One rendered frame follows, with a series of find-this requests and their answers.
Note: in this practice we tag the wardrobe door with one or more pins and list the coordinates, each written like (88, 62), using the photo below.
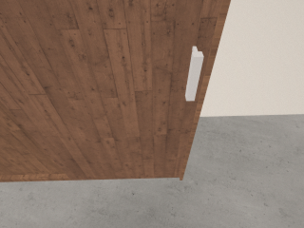
(100, 84)
(20, 154)

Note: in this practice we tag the handle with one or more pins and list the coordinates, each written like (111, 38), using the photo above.
(193, 74)

